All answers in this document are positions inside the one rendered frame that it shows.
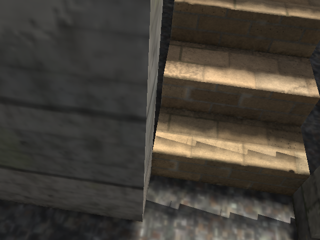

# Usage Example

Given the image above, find stairs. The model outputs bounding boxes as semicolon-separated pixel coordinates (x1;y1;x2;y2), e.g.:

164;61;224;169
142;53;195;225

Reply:
150;0;320;196

